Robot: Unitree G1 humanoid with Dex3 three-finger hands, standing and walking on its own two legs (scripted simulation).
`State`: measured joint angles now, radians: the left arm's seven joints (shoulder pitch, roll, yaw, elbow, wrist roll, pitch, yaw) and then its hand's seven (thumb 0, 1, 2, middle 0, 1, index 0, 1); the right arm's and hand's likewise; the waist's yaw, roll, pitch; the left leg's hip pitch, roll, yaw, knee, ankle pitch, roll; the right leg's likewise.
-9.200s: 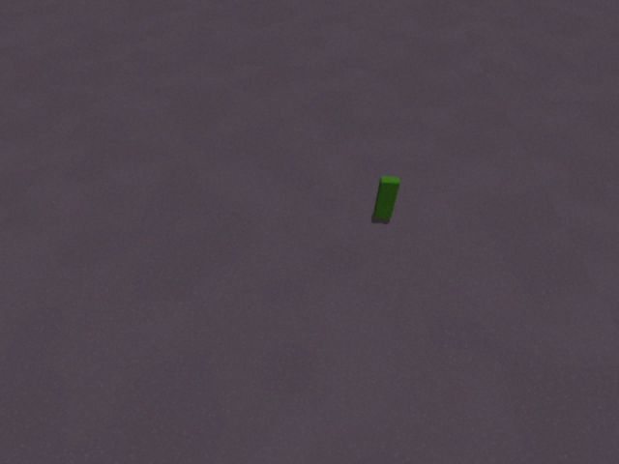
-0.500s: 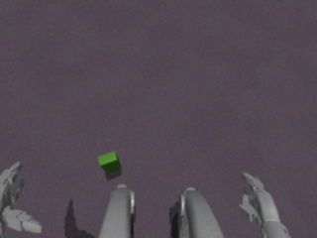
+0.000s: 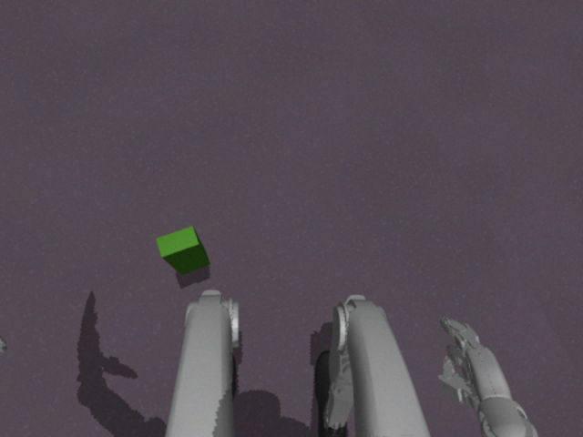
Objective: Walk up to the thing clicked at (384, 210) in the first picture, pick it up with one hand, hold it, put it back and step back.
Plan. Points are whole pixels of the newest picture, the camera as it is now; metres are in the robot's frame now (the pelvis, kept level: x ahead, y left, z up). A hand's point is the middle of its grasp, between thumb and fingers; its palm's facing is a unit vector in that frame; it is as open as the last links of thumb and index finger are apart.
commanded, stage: go down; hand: left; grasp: from the side
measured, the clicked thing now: (186, 253) +0.41 +0.22 -0.40
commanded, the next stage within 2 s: approach in 1.06 s
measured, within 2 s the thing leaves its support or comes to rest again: neither
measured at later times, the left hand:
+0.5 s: hand out of the picture +0.32 +0.40 -0.08, palm faces +0.16 -0.98 -0.11, open 17.7 cm
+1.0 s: hand out of the picture +0.32 +0.41 -0.09, palm faces +0.15 -0.98 -0.09, open 17.7 cm
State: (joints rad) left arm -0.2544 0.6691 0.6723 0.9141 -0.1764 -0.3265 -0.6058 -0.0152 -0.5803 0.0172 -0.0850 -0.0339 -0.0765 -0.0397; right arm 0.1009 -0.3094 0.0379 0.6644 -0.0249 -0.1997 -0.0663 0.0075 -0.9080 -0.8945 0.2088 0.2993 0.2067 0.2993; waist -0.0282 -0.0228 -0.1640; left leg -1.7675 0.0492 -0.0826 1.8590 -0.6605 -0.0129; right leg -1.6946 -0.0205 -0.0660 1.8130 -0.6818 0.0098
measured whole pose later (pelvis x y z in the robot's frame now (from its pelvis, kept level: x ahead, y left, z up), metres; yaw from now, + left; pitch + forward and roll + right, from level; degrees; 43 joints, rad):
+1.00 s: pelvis -0.02 +0.00 -0.08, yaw -2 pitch +33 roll -7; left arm -0.41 0.82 0.78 0.99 -0.23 -0.33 -0.74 -0.02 -0.60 0.03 -0.08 -0.02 -0.07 -0.04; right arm 0.09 -0.34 0.09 0.67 -0.03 -0.20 -0.07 0.01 -0.93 -0.90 0.21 0.30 0.21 0.30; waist -0.04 -0.03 -0.14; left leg -2.02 0.05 -0.12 2.12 -0.68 -0.01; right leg -1.94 -0.01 -0.08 2.06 -0.70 0.01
